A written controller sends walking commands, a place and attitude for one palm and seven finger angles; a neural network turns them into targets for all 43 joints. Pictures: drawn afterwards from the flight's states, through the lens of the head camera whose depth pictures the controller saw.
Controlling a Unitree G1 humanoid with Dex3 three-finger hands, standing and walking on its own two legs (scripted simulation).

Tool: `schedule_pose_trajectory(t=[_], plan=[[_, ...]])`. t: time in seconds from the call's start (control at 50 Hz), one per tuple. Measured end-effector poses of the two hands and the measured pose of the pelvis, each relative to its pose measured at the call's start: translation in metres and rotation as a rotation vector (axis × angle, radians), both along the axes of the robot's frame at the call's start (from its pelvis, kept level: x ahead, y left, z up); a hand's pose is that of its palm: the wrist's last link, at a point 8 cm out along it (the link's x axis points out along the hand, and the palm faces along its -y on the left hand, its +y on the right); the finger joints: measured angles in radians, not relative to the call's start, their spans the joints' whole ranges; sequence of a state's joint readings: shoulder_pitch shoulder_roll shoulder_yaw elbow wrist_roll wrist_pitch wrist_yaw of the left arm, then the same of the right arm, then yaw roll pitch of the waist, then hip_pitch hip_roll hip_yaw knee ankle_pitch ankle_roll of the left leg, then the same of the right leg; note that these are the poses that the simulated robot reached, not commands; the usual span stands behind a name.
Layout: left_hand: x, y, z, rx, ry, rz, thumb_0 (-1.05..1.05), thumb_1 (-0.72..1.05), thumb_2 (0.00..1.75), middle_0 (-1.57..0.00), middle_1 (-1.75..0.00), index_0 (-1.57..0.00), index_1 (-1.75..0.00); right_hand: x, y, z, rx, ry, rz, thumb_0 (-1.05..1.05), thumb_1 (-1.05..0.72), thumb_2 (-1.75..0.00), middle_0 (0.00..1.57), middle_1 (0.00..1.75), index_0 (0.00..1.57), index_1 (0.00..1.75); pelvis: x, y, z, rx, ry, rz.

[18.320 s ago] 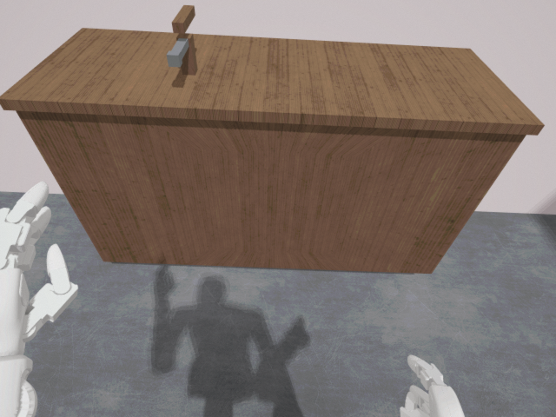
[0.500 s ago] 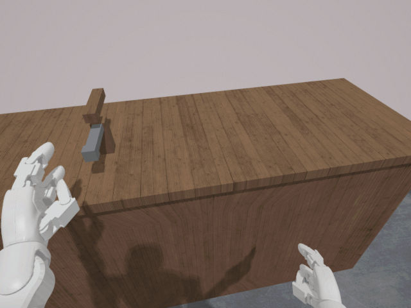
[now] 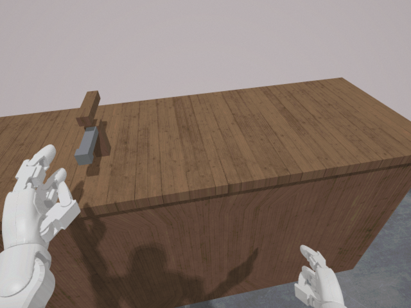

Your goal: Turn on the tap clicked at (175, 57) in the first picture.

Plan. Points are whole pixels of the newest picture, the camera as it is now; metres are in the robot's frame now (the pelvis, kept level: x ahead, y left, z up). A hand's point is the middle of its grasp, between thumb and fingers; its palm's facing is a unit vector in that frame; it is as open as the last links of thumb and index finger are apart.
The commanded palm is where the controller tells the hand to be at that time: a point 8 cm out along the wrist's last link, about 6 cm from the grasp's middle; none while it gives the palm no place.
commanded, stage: reach beside the lever's end, fingers flat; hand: left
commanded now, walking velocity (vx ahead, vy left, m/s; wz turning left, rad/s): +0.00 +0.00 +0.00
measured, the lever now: (84, 156) +0.35 +0.34 +0.14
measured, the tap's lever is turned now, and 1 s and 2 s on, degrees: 0 0 0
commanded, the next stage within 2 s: none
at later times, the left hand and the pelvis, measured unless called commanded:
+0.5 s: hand (68, 197) +0.21 +0.27 +0.17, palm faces +0.54 -0.84 -0.08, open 7.5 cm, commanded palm +0.17 +0.31 +0.18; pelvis +0.00 +0.00 +0.00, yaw +0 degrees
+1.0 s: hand (69, 187) +0.24 +0.29 +0.16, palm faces +0.56 -0.83 -0.08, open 7.6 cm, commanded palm +0.20 +0.33 +0.16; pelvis +0.01 +0.01 +0.00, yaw -1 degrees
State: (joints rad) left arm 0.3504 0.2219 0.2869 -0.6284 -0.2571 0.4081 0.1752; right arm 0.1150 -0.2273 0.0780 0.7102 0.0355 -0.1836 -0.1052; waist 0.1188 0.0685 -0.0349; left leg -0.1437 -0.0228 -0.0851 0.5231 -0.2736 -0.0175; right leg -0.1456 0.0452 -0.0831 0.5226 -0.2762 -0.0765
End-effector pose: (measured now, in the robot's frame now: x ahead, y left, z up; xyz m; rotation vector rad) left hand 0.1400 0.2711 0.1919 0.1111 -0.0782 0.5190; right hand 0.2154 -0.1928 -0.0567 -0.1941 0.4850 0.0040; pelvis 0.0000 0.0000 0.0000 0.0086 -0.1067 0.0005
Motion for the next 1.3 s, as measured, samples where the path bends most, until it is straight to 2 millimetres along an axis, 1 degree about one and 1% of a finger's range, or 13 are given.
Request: schedule_pose_trajectory(t=[0.14,0.3,0.58,0.72,0.86,1.0,1.1,1.22,1.3], plan=[[0.001,0.005,-0.003,-0.003,0.009,0.017,0.02,0.89,0.90,-0.20,-0.30,-0.20,-0.30,-0.003,-0.004,-0.002,0.002,0.004,-0.013,0.02,-0.90,-0.90,0.20,0.30,0.20,0.30,-0.001,-0.002,0.000,0.000,0.000,0.000],[0.010,0.011,-0.007,-0.013,0.011,0.028,0.02,0.89,0.90,-0.20,-0.30,-0.20,-0.30,-0.009,-0.007,-0.004,-0.003,0.011,-0.029,0.02,-0.90,-0.90,0.21,0.30,0.20,0.30,-0.004,-0.003,0.000,0.000,0.005,-0.001],[0.029,0.037,-0.017,-0.029,0.039,0.067,0.02,0.89,0.90,-0.20,-0.29,-0.19,-0.29,-0.019,-0.015,-0.011,-0.022,0.048,-0.081,0.02,-0.90,-0.90,0.21,0.30,0.20,0.30,-0.002,0.001,0.000,0.000,0.026,-0.007],[0.043,0.042,-0.021,-0.032,0.046,0.054,0.02,0.90,0.90,-0.19,-0.28,-0.19,-0.27,-0.020,-0.016,-0.014,-0.025,0.062,-0.100,0.02,-0.90,-0.90,0.21,0.30,0.20,0.30,0.003,0.005,0.000,0.003,0.044,-0.013],[0.049,0.052,-0.027,-0.037,0.059,0.076,0.02,0.89,0.90,-0.19,-0.26,-0.19,-0.26,-0.018,-0.015,-0.015,-0.023,0.073,-0.113,0.02,-0.90,-0.90,0.21,0.30,0.20,0.30,0.008,0.008,0.000,0.003,0.055,-0.015],[0.055,0.056,-0.029,-0.037,0.053,0.074,0.02,0.90,0.90,-0.18,-0.25,-0.18,-0.24,-0.016,-0.013,-0.017,-0.028,0.082,-0.113,0.02,-0.90,-0.90,0.21,0.30,0.21,0.30,0.010,0.011,-0.001,0.004,0.064,-0.013],[0.063,0.060,-0.032,-0.043,0.059,0.080,0.02,0.90,0.90,-0.18,-0.23,-0.17,-0.23,-0.015,-0.012,-0.018,-0.029,0.089,-0.116,0.02,-0.90,-0.90,0.21,0.30,0.21,0.30,0.011,0.011,-0.001,0.004,0.070,-0.010],[0.075,0.070,-0.036,-0.046,0.076,0.096,0.02,0.89,0.90,-0.17,-0.22,-0.17,-0.21,-0.017,-0.016,-0.020,-0.033,0.104,-0.127,0.01,-0.90,-0.90,0.21,0.30,0.21,0.30,0.012,0.009,-0.001,0.003,0.080,-0.011],[0.082,0.072,-0.037,-0.044,0.077,0.089,0.02,0.90,0.90,-0.17,-0.21,-0.17,-0.20,-0.019,-0.020,-0.022,-0.036,0.111,-0.138,0.01,-0.90,-0.90,0.21,0.30,0.21,0.30,0.013,0.009,-0.001,0.004,0.087,-0.013]])
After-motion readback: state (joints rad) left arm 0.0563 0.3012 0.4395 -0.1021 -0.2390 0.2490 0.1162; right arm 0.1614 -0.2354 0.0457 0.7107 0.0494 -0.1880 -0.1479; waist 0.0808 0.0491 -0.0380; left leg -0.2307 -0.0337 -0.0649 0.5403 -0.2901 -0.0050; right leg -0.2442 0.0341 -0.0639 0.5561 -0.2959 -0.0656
